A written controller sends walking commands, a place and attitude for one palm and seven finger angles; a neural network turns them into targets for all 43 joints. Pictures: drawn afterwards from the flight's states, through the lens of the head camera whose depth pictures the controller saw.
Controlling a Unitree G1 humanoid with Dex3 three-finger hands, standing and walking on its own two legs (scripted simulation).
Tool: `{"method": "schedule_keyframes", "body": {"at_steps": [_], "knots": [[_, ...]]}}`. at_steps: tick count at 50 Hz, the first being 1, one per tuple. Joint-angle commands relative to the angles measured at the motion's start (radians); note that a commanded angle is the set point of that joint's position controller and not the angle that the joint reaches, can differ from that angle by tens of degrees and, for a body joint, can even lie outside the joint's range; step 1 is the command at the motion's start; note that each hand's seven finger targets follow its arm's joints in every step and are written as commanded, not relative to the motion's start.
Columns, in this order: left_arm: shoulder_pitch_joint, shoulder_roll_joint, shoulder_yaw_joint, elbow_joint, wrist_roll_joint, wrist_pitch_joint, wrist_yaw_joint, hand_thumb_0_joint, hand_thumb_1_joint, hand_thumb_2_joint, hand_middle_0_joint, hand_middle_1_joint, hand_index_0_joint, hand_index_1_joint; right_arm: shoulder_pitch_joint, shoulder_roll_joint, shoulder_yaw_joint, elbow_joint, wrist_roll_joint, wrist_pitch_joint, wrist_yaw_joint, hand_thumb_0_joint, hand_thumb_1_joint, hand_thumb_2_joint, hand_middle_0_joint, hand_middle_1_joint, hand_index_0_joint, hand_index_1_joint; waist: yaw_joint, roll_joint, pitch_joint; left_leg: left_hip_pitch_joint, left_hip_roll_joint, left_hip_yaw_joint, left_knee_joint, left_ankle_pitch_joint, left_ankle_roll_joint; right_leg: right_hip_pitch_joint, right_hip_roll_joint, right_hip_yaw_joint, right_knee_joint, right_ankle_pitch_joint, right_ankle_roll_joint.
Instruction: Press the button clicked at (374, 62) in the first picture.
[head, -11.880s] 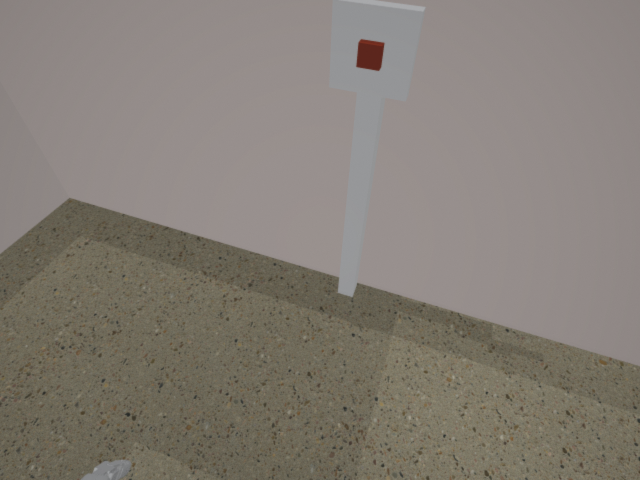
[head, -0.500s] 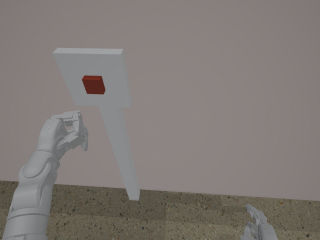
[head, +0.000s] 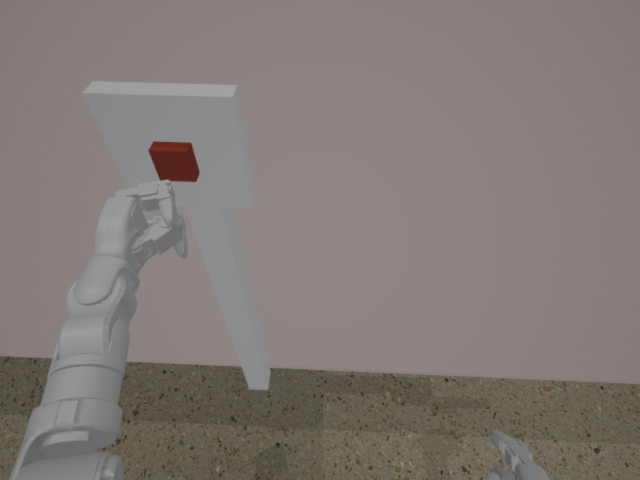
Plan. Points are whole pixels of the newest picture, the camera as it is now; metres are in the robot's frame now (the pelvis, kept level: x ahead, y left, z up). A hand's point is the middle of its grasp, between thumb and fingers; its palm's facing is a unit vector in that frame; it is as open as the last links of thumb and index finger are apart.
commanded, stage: aim a knuckle at the button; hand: left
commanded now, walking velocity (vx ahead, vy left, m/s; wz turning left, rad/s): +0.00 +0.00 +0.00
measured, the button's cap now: (176, 160) +0.48 +0.22 +0.16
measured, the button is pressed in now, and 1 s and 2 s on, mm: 0 0 13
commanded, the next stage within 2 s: press the button with the knuckle in 0.76 s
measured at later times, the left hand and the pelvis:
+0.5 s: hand (174, 230) +0.37 +0.20 +0.14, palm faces +0.04 -1.00 -0.04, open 3.1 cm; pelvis +0.00 +0.00 +0.00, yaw +0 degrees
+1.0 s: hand (191, 217) +0.40 +0.19 +0.13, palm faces +0.02 -1.00 -0.01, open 3.1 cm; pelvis -0.01 +0.00 +0.00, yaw -1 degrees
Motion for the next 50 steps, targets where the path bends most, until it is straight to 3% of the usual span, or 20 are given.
{"method": "schedule_keyframes", "body": {"at_steps": [1, 3, 6, 7, 10, 12, 16, 19, 24, 27, 29, 31, 37, 40, 41, 43, 45, 46, 49, 50], "knots": [[-0.425, 0.227, 0.071, -0.108, -0.006, -0.076, -0.004, 0.000, 0.900, 0.900, -1.300, -1.500, -1.300, -1.500, -0.022, -0.139, -0.050, -0.116, 0.006, -0.030, -0.007, 0.000, -0.900, -0.900, 0.200, 0.300, 0.200, 0.300, -0.020, 0.033, -0.265, 0.225, 0.014, -0.061, -0.029, 0.283, 0.008, -0.055, 0.005, 0.024, -0.062, 0.336, -0.008], [-0.451, 0.197, 0.047, -0.049, -0.012, -0.064, -0.013, 0.000, 0.900, 0.900, -1.300, -1.500, -1.300, -1.500, -0.013, -0.141, -0.053, -0.118, 0.010, -0.020, -0.003, 0.000, -0.900, -0.900, 0.200, 0.300, 0.200, 0.300, -0.027, 0.012, -0.239, 0.204, 0.013, -0.057, -0.028, 0.267, 0.009, -0.073, 0.004, 0.023, -0.065, 0.341, -0.004], [-0.387, 0.223, 0.083, -0.055, -0.016, -0.075, -0.019, 0.000, 0.900, 0.900, -1.300, -1.500, -1.300, -1.500, -0.006, -0.146, -0.061, -0.139, 0.008, -0.010, 0.003, 0.000, -0.900, -0.900, 0.200, 0.300, 0.200, 0.300, 0.001, -0.007, -0.296, 0.205, 0.013, -0.061, -0.023, 0.313, 0.011, -0.023, 0.006, 0.022, -0.052, 0.383, -0.010], [-0.352, 0.213, 0.079, -0.084, -0.015, -0.083, -0.020, 0.000, 0.900, 0.900, -1.300, -1.500, -1.300, -1.500, -0.010, -0.142, -0.061, -0.153, 0.008, -0.009, 0.007, 0.000, -0.900, -0.900, 0.200, 0.300, 0.200, 0.300, 0.012, 0.022, -0.323, 0.221, 0.013, -0.055, -0.022, 0.342, 0.010, -0.013, 0.004, 0.023, -0.043, 0.407, -0.010], [-0.331, 0.198, 0.073, -0.158, -0.022, -0.110, -0.014, 0.000, 0.900, 0.900, -1.300, -1.500, -1.300, -1.500, -0.009, -0.137, -0.064, -0.166, 0.006, -0.007, 0.017, 0.000, -0.900, -0.900, 0.200, 0.300, 0.200, 0.300, 0.014, 0.020, -0.341, 0.240, 0.017, -0.052, -0.018, 0.387, 0.010, -0.003, 0.008, 0.023, -0.037, 0.447, -0.006], [-0.326, 0.225, 0.101, -0.155, -0.026, -0.119, -0.005, 0.000, 0.900, 0.900, -1.300, -1.500, -1.300, -1.500, -0.009, -0.141, -0.065, -0.164, 0.006, -0.004, 0.016, 0.000, -0.900, -0.900, 0.200, 0.300, 0.200, 0.300, 0.011, -0.042, -0.297, 0.200, 0.019, -0.046, -0.030, 0.338, 0.014, 0.001, 0.012, 0.024, -0.047, 0.431, -0.001], [-0.397, 0.279, 0.131, -0.178, -0.011, -0.128, 0.014, 0.000, 0.900, 0.900, -1.300, -1.500, -1.300, -1.500, -0.019, -0.142, -0.063, -0.153, 0.008, 0.003, 0.005, 0.000, -0.900, -0.900, 0.200, 0.300, 0.200, 0.300, -0.004, -0.017, -0.241, 0.179, 0.016, -0.039, -0.040, 0.258, 0.020, -0.021, 0.011, 0.034, -0.064, 0.360, -0.002], [-0.416, 0.238, 0.086, -0.208, -0.009, -0.132, 0.002, 0.000, 0.900, 0.900, -1.300, -1.500, -1.300, -1.500, -0.027, -0.133, -0.059, -0.154, 0.009, -0.003, 0.002, 0.000, -0.900, -0.900, 0.200, 0.300, 0.200, 0.300, -0.012, 0.059, -0.264, 0.222, 0.014, -0.039, -0.039, 0.259, 0.017, -0.039, 0.010, 0.037, -0.066, 0.351, -0.004], [-0.431, 0.171, 0.024, -0.148, -0.033, -0.113, -0.029, 0.000, 0.900, 0.900, -1.300, -1.500, -1.300, -1.500, -0.028, -0.136, -0.055, -0.141, 0.016, -0.010, -0.005, 0.000, -0.900, -0.900, 0.200, 0.300, 0.200, 0.300, -0.031, 0.032, -0.234, 0.224, 0.015, -0.055, -0.040, 0.206, 0.015, -0.078, 0.014, 0.028, -0.079, 0.298, -0.005], [-0.421, 0.206, 0.058, -0.044, -0.040, -0.083, -0.033, 0.000, 0.900, 0.900, -1.300, -1.500, -1.300, -1.500, -0.023, -0.148, -0.054, -0.133, 0.020, -0.003, -0.010, 0.000, -0.900, -0.900, 0.200, 0.300, 0.200, 0.300, -0.029, -0.053, -0.197, 0.162, 0.010, -0.050, -0.045, 0.146, 0.019, -0.080, 0.008, 0.034, -0.092, 0.260, 0.002], [-0.491, 0.180, 0.024, -0.030, -0.033, -0.079, -0.027, 0.000, 0.900, 0.900, -1.300, -1.500, -1.300, -1.500, -0.032, -0.142, -0.049, -0.135, 0.021, -0.001, -0.011, 0.000, -0.900, -0.900, 0.200, 0.300, 0.200, 0.300, -0.039, -0.033, -0.173, 0.153, 0.007, -0.052, -0.047, 0.109, 0.019, -0.113, 0.006, 0.034, -0.095, 0.213, 0.003], [-0.481, 0.244, 0.079, -0.034, -0.020, -0.096, -0.008, 0.000, 0.900, 0.900, -1.300, -1.500, -1.300, -1.500, -0.027, -0.146, -0.051, -0.137, 0.015, 0.000, -0.008, 0.000, -0.900, -0.900, 0.200, 0.300, 0.200, 0.300, -0.020, -0.043, -0.213, 0.148, 0.007, -0.052, -0.040, 0.122, 0.021, -0.085, 0.003, 0.041, -0.088, 0.217, 0.002], [-0.558, 0.254, 0.076, -0.086, -0.002, -0.171, 0.005, 0.000, 0.900, 0.900, -1.300, -1.500, -1.300, -1.500, -0.028, -0.134, -0.048, -0.147, 0.010, -0.003, -0.002, 0.000, -0.900, -0.900, 0.200, 0.300, 0.200, 0.300, -0.024, 0.044, -0.304, 0.205, 0.010, -0.049, -0.023, 0.179, 0.019, -0.062, 0.006, 0.048, -0.061, 0.272, -0.003], [-0.546, 0.236, 0.061, -0.034, -0.008, -0.164, -0.007, 0.000, 0.900, 0.900, -1.300, -1.500, -1.300, -1.500, -0.019, -0.138, -0.047, -0.142, 0.013, -0.003, -0.001, 0.000, -0.900, -0.900, 0.200, 0.300, 0.200, 0.300, -0.026, 0.030, -0.280, 0.193, 0.010, -0.055, -0.028, 0.170, 0.015, -0.073, 0.010, 0.040, -0.062, 0.268, -0.005], [-0.525, 0.225, 0.054, -0.006, -0.010, -0.155, -0.012, 0.000, 0.900, 0.900, -1.300, -1.500, -1.300, -1.500, -0.014, -0.140, -0.049, -0.141, 0.014, -0.001, -0.002, 0.000, -0.900, -0.900, 0.200, 0.300, 0.200, 0.300, -0.027, -0.002, -0.274, 0.178, 0.011, -0.053, -0.026, 0.165, 0.017, -0.067, 0.011, 0.039, -0.064, 0.268, -0.004], [-0.495, 0.218, 0.054, 0.026, -0.014, -0.132, -0.018, 0.000, 0.900, 0.900, -1.300, -1.500, -1.300, -1.500, -0.010, -0.144, -0.050, -0.143, 0.016, 0.002, -0.001, 0.000, -0.900, -0.900, 0.200, 0.300, 0.200, 0.300, -0.018, 0.013, -0.256, 0.169, 0.010, -0.052, -0.030, 0.169, 0.015, -0.076, 0.008, 0.037, -0.063, 0.280, -0.004], [-0.532, 0.209, 0.041, 0.049, -0.017, -0.111, -0.021, 0.000, 0.900, 0.900, -1.300, -1.500, -1.300, -1.500, -0.003, -0.147, -0.050, -0.139, 0.019, 0.007, -0.002, 0.000, -0.900, -0.900, 0.200, 0.300, 0.200, 0.300, -0.031, -0.003, -0.230, 0.158, 0.009, -0.048, -0.027, 0.162, 0.018, -0.096, 0.008, 0.036, -0.070, 0.278, 0.000], [-0.551, 0.228, 0.056, 0.050, -0.016, -0.109, -0.017, 0.000, 0.900, 0.900, -1.300, -1.500, -1.300, -1.500, 0.007, -0.151, -0.053, -0.136, 0.017, 0.009, -0.003, 0.000, -0.900, -0.900, 0.200, 0.300, 0.200, 0.300, -0.034, -0.044, -0.238, 0.149, 0.010, -0.053, -0.024, 0.170, 0.021, -0.085, 0.009, 0.036, -0.069, 0.283, 0.000], [-0.594, 0.278, 0.096, 0.034, -0.010, -0.121, -0.008, 0.000, 0.900, 0.900, -1.300, -1.500, -1.300, -1.500, 0.017, -0.152, -0.057, -0.134, 0.014, 0.013, -0.005, 0.000, -0.900, -0.900, 0.200, 0.300, 0.200, 0.300, -0.030, -0.026, -0.272, 0.158, 0.009, -0.047, -0.020, 0.198, 0.021, -0.070, 0.008, 0.042, -0.061, 0.311, 0.001], [-0.606, 0.248, 0.072, 0.011, -0.008, -0.135, -0.007, 0.000, 0.900, 0.900, -1.300, -1.500, -1.300, -1.500, 0.021, -0.147, -0.056, -0.137, 0.012, 0.012, -0.002, 0.000, -0.900, -0.900, 0.200, 0.300, 0.200, 0.300, -0.031, -0.013, -0.294, 0.175, 0.008, -0.049, -0.018, 0.221, 0.021, -0.065, 0.009, 0.040, -0.054, 0.329, 0.000]]}}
